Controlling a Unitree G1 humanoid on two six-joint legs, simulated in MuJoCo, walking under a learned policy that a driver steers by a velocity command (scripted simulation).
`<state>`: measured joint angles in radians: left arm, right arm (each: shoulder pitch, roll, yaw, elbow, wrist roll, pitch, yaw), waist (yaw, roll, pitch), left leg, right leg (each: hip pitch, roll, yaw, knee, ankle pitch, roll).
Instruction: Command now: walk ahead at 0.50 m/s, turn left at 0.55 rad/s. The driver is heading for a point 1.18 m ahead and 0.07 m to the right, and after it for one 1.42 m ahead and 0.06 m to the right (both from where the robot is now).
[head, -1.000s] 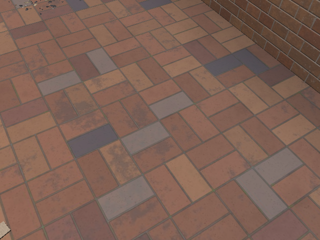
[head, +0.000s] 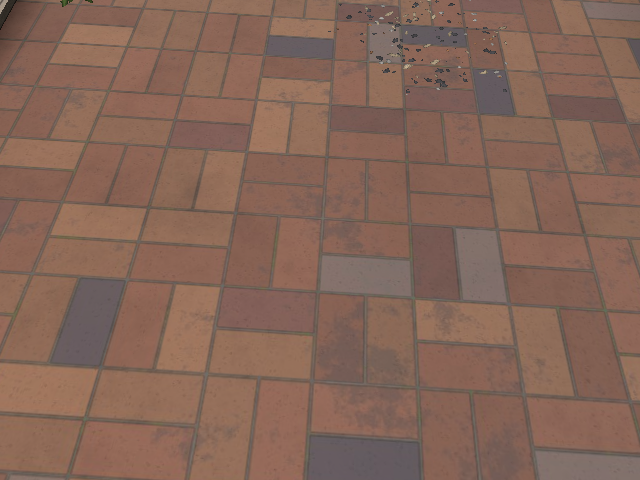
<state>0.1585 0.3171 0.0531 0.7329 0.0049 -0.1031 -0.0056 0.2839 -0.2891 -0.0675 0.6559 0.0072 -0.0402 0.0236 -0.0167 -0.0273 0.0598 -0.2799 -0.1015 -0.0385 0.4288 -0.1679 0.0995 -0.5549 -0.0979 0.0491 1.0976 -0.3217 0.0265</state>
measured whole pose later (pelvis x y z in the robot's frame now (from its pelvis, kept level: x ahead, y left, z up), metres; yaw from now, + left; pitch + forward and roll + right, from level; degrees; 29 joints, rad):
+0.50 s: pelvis +0.29 -0.06 +0.00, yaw +6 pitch +1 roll -1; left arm 0.28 0.27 0.04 0.78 0.01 -0.09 -0.03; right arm 0.27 -0.30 -0.05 0.73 0.01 -0.06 0.00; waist 0.02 0.04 0.02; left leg -0.50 0.04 -0.05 1.11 -0.33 0.02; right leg -0.25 0.05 -0.04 0.40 -0.17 -0.06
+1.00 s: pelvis +0.57 +0.03 +0.00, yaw +5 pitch +1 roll +0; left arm 0.28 0.31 0.04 0.81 -0.02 -0.07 -0.01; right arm 0.23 -0.27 -0.05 0.75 0.00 -0.08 0.03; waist 0.00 -0.04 0.03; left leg -0.29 -0.04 0.04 0.42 -0.16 0.06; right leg -0.48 -0.07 0.02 1.11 -0.34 -0.01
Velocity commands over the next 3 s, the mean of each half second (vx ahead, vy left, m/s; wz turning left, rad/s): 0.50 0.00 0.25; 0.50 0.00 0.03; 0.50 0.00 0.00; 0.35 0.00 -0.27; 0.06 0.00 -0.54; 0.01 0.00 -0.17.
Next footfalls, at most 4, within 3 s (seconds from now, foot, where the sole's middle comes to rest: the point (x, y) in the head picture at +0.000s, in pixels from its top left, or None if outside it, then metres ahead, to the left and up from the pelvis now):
0.30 right None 0.37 -0.14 -0.78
0.84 left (259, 391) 0.64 0.13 -0.78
1.36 right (350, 271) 0.95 -0.08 -0.78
1.84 left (252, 192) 1.21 0.17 -0.78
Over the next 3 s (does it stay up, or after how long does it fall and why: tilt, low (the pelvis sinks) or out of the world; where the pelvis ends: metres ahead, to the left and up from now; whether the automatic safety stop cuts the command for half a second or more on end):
stays up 1.15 0.04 0.00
